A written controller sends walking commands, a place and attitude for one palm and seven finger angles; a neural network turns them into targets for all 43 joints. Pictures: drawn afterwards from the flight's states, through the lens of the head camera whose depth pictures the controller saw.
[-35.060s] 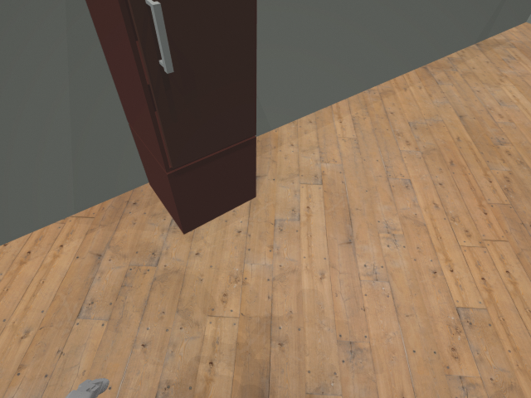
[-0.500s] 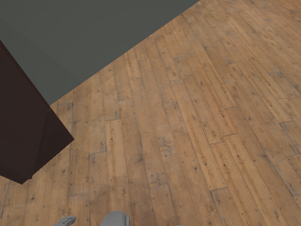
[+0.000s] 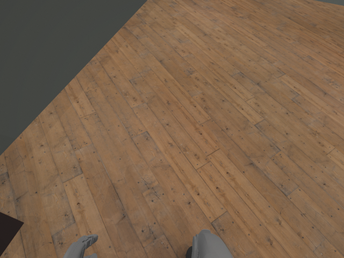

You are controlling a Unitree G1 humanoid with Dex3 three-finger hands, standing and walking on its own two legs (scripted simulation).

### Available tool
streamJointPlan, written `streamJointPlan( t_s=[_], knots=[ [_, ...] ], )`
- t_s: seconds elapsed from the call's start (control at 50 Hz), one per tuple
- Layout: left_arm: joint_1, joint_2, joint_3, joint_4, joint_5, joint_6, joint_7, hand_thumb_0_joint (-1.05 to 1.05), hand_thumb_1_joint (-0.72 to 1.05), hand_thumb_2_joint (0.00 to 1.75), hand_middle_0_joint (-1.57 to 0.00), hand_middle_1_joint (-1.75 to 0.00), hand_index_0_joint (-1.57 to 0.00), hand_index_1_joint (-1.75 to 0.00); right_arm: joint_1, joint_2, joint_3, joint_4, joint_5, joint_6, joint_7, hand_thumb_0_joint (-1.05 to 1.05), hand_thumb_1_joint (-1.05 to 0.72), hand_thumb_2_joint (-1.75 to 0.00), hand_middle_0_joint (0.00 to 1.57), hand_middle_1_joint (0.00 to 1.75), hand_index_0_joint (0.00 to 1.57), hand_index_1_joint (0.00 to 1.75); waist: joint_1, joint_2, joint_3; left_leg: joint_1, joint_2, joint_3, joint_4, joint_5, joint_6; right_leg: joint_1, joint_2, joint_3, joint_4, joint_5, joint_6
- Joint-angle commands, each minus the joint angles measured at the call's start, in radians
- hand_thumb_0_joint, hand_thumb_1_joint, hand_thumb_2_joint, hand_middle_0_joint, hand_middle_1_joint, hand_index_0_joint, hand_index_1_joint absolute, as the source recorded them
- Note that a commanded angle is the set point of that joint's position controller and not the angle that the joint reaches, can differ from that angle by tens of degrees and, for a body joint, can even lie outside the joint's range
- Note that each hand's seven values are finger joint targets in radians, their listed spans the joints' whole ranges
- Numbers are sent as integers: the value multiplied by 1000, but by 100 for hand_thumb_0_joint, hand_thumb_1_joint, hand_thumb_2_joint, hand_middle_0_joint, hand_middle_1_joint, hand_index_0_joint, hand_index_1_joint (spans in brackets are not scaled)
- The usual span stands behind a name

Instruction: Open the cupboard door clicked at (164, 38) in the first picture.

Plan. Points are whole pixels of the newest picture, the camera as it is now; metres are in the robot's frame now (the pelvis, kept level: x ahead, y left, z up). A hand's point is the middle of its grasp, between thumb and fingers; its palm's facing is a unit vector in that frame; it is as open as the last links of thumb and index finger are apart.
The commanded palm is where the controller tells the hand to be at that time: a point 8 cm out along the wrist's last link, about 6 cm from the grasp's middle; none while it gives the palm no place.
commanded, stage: walk to a spot facing it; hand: left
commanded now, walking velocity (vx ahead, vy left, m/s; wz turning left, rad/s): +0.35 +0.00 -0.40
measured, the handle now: out of the picture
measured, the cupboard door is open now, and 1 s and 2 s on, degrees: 47 47 47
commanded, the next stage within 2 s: turn to face it in 1.10 s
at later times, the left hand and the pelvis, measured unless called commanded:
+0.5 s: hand (130, 216) +0.25 +0.11 -0.16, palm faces -0.08 -0.97 -0.24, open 7.2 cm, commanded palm none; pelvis +0.23 -0.08 +0.00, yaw -9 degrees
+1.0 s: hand (152, 119) +0.60 +0.07 -0.16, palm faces -0.22 -0.96 -0.20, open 7.3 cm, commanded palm none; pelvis +0.49 -0.10 +0.00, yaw -14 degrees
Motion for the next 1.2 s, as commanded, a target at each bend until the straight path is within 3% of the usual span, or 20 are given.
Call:
streamJointPlan(
  t_s=[0.0, 0.04, 0.08, 0.1, 0.12, 0.18, 0.26, 0.54, 0.6, 0.64, 0.66, 0.68, 0.7, 0.76, 0.86, 1.02, 1.08, 1.1, 1.14, 1.18],
  knots=[
    [-163, 5, -6, -111, -13, -40, -2, 0, 90, 90, -20, -30, -20, -30, 92, -180, -34, -14, -7, -9, -6, 0, -90, -90, 20, 30, 20, 30, -16, 192, 55, 17, 251, -78, -80, 568, 122, 42, 35, -59, -176, -58, -44],
    [-57, 31, 2, -80, -14, -49, 7, 0, 90, 90, -20, -30, -20, -30, 68, -202, -38, -11, -4, -5, -5, 0, -90, -90, 20, 30, 20, 30, 38, 201, -13, 33, 257, -46, 64, 844, 113, 210, 86, -89, -232, -118, -82],
    [266, 107, 34, 22, -8, -71, 22, 0, 90, 90, -20, -30, -20, -30, -22, -214, -40, -33, 19, -7, 3, 0, -90, -90, 20, 30, 20, 30, 199, 93, -187, -176, 184, 10, 444, 822, 50, 708, 90, -54, -341, -29, -129],
    [406, 237, 71, 54, -6, -80, 41, 0, 90, 90, -20, -30, -20, -30, -4, -140, -27, -67, 42, -7, 12, 0, -90, -90, 20, 30, 20, 30, 244, -161, -327, -525, 28, 0, 802, 65, 0, 1019, -213, 392, -442, -94, -224],
    [414, 286, 77, 61, -33, -73, 60, 0, 90, 90, -20, -30, -20, -30, -73, -127, -29, -106, 48, -1, 11, 0, -90, -90, 20, 30, 20, 30, 221, -218, -327, -686, -46, -153, 1068, -276, -3, 977, -362, 720, -596, 12, -282],
    [166, 144, 30, 8, -34, -75, 74, 0, 90, 90, -20, -30, -20, -30, -137, -108, -47, -74, 27, 15, 11, 0, -90, -90, 20, 30, 20, 30, 79, -29, -44, -640, 76, -292, 1011, -9, 0, 493, -262, 433, -677, -75, -209],
    [140, 79, 13, 23, -23, -107, 70, 0, 90, 90, -20, -30, -20, -30, -49, -60, -44, -20, 9, 45, 23, 0, -90, -90, 20, 30, 20, 30, 1, -51, -66, -516, 58, -251, 780, 84, -14, 391, -132, 206, -699, 91, -162],
    [418, 61, -12, 171, -21, -135, 93, 0, 90, 90, -20, -30, -20, -30, -513, -78, -40, -140, 24, 20, 55, 0, -90, -90, 20, 30, 20, 30, 100, -67, 13, -702, -28, -206, 407, 123, 17, 795, -166, 240, -623, 676, -157],
    [392, 86, -9, 178, -20, -138, 95, 0, 90, 90, -20, -30, -20, -30, -437, -89, -43, -109, 22, 13, 47, 0, -90, -90, 20, 30, 20, 30, 39, -63, -9, -463, -107, -148, 302, 87, 57, 720, -154, 195, -513, 914, -143],
    [356, 93, -4, 175, -27, -139, 93, 0, 90, 90, -20, -30, -20, -30, -178, -138, -58, -24, 12, 5, 28, 0, -90, -90, 20, 30, 20, 30, -80, -21, -103, -68, -116, -161, 194, 207, 101, 524, -99, 138, -243, 848, -94],
    [374, 57, -4, 154, -37, -139, 85, 0, 90, 90, -20, -30, -20, -30, -18, -234, -81, 9, -5, -3, 16, 0, -90, -90, 20, 30, 20, 30, -125, 129, -228, 195, 113, -476, 178, 228, 200, 279, 2, 79, 44, 473, -46],
    [406, 12, -22, 129, -47, -145, 73, 0, 90, 90, -20, -30, -20, -30, 81, -297, -89, 25, -5, -5, 10, 0, -90, -90, 20, 30, 20, 30, -109, 291, -343, 342, 372, -826, 47, 352, 332, 95, 127, 56, 410, -294, -32],
    [333, 41, -12, 118, -36, -142, 80, 0, 90, 90, -20, -30, -20, -30, 19, -277, -84, 19, 12, 2, 5, 0, -90, -90, 20, 30, 20, 30, -83, 165, -261, 220, 395, -864, -21, 310, 361, 32, 73, 144, 537, -328, -49],
    [248, -13, -6, 96, -8, -108, 59, 0, 90, 90, -20, -30, -20, -30, -162, -131, -51, -25, 13, -17, 3, 0, -90, -90, 20, 30, 20, 30, 22, 140, 50, -232, 257, -621, -158, 24, 239, -5, -22, 138, 475, -148, -24],
    [253, -62, -13, 85, -7, -70, 39, 0, 90, 90, -20, -30, -20, -30, -120, -121, -48, 14, 16, -36, 6, 0, -90, -90, 20, 30, 20, 30, 75, 150, -39, -229, 140, -282, -155, 300, 185, 111, -46, 59, 111, -43, 8],
    [-4, -7, -12, 10, -12, -74, 26, 0, 90, 90, -20, -30, -20, -30, 21, -151, -41, 74, 3, -16, 12, 0, -90, -90, 20, 30, 20, 30, 16, 139, 60, -145, 177, -237, -144, 322, 164, 165, 0, -24, -250, 37, -24],
    [133, 37, -5, 53, -12, -89, 34, 0, 90, 90, -20, -30, -20, -30, 38, -167, -34, 91, 10, -9, 9, 0, -90, -90, 20, 30, 20, 30, 87, 96, -25, -106, 144, -177, 95, 653, 125, 415, 62, -66, -372, 20, -65],
    [286, 88, 10, 104, -8, -101, 43, 0, 90, 90, -20, -30, -20, -30, 23, -154, -29, 88, 21, -12, 13, 0, -90, -90, 20, 30, 20, 30, 154, 42, -109, -252, 108, -159, 295, 649, 93, 687, 25, 5, -375, 35, -101],
    [479, 255, 48, 156, -26, -105, 66, 0, 90, 90, -20, -30, -20, -30, 20, -100, -27, 39, 43, -13, 14, 0, -90, -90, 20, 30, 20, 30, 190, -242, -322, -601, -79, -178, 921, -269, 30, 959, -431, 584, -566, 178, -265],
    [316, 163, 24, 116, -32, -99, 83, 0, 90, 90, -20, -30, -20, -30, -109, -100, -34, 28, 41, -7, 14, 0, -90, -90, 20, 30, 20, 30, 146, -111, -150, -648, 17, -283, 953, -127, 32, 725, -343, 403, -588, 295, -222]
  ],
)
